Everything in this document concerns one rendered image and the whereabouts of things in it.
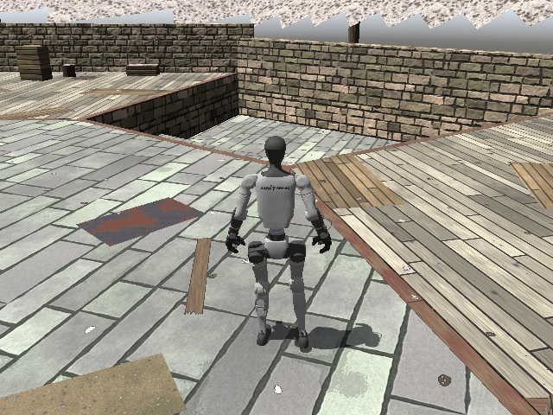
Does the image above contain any right robot hand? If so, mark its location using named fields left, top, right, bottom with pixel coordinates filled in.
left=312, top=233, right=332, bottom=253

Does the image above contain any robot right foot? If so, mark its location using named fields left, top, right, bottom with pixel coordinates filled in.
left=295, top=327, right=308, bottom=348

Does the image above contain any robot left upper arm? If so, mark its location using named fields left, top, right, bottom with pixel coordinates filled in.
left=233, top=174, right=257, bottom=221

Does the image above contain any left robot hand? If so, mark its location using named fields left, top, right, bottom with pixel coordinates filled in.
left=226, top=235, right=245, bottom=253

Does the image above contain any left robot forearm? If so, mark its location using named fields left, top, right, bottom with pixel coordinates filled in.
left=227, top=208, right=243, bottom=239

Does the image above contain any robot left shin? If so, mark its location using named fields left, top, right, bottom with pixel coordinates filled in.
left=254, top=281, right=269, bottom=335

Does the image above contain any robot right upper arm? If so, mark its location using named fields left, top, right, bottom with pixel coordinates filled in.
left=294, top=174, right=319, bottom=221

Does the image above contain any right robot forearm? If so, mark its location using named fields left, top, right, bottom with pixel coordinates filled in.
left=311, top=208, right=328, bottom=239

